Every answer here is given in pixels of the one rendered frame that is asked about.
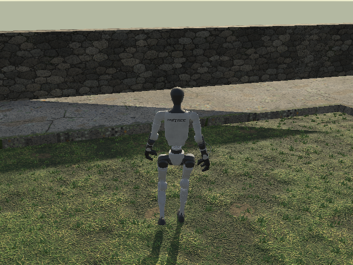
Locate robot left hand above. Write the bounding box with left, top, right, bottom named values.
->
left=145, top=150, right=157, bottom=161

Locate robot right upper arm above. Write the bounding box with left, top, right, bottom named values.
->
left=188, top=111, right=203, bottom=142

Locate robot right forearm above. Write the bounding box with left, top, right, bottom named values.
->
left=197, top=134, right=208, bottom=160

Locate robot left forearm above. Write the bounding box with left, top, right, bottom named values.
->
left=146, top=132, right=155, bottom=151

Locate left robot thigh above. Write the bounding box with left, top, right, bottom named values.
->
left=157, top=154, right=169, bottom=191

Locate robot left upper arm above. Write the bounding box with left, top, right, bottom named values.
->
left=149, top=111, right=165, bottom=141

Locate robot torso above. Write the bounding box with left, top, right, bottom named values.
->
left=164, top=109, right=190, bottom=166

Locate robot right hand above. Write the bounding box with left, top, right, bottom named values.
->
left=197, top=158, right=210, bottom=172

